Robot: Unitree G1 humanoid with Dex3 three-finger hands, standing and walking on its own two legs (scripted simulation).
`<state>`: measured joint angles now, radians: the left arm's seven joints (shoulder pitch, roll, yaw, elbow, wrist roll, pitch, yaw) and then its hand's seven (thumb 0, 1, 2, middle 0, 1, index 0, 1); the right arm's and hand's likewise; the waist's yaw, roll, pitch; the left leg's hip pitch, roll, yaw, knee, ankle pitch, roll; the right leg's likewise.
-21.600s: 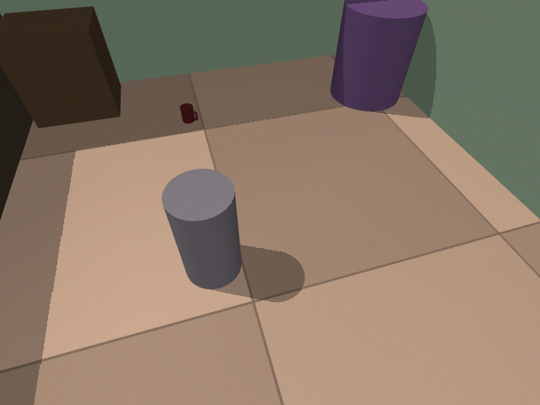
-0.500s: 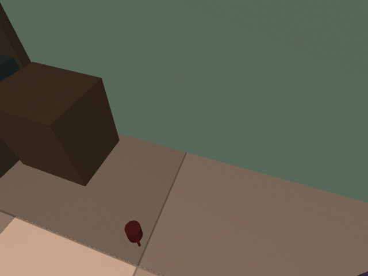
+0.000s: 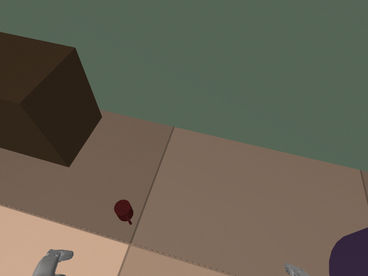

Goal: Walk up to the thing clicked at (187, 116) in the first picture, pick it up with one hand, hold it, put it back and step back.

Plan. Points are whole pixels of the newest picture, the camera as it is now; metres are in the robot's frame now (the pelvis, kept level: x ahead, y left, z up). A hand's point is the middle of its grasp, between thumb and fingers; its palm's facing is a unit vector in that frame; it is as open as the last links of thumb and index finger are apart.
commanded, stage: rise first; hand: left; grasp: from above
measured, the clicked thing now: (125, 213) +0.47 +0.27 -0.70
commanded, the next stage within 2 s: none
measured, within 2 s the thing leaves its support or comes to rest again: neither
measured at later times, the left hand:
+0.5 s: hand out of the picture +0.13 +0.27 -0.19, palm faces -0.12 -0.89 -0.44, open 14.0 cm
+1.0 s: hand (81, 262) +0.21 +0.30 -0.32, palm faces -0.38 -0.62 -0.69, open 14.1 cm
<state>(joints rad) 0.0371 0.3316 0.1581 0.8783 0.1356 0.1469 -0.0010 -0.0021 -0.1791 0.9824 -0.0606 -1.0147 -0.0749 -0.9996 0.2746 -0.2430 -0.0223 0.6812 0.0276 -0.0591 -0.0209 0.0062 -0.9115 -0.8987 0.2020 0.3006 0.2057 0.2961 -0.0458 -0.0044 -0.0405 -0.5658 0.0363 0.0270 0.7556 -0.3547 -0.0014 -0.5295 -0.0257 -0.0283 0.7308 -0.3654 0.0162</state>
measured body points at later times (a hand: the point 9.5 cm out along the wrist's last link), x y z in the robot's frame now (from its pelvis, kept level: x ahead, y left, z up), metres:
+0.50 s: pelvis +0.00 +0.00 -0.06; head +0.08 +0.02 +0.39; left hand +0.14 +0.31 -0.16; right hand +0.17 -0.25 -0.14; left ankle +0.01 +0.12 -0.71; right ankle +0.00 -0.13 -0.71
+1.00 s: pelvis -0.05 +0.00 -0.18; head +0.12 +0.02 +0.24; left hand +0.23 +0.33 -0.28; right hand +0.13 -0.28 -0.28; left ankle +0.01 +0.12 -0.71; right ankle +0.00 -0.13 -0.71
